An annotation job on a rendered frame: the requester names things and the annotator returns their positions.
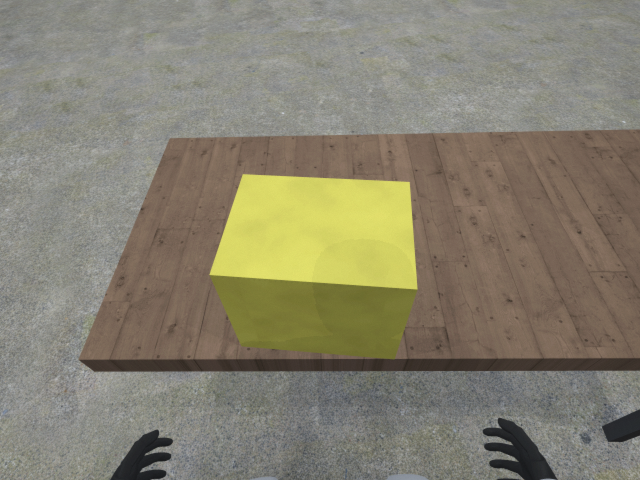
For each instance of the robot left hand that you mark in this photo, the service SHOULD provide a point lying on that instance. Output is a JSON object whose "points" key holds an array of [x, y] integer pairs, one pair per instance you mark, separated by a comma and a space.
{"points": [[135, 460]]}

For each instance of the robot right hand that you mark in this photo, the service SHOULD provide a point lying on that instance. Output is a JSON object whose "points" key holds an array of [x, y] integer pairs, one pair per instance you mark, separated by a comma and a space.
{"points": [[531, 466]]}

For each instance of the table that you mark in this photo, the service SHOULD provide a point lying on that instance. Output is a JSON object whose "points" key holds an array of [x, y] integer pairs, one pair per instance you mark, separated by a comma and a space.
{"points": [[527, 250]]}

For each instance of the carton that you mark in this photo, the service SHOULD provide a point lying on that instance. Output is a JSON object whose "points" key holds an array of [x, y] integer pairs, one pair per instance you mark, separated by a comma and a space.
{"points": [[318, 265]]}

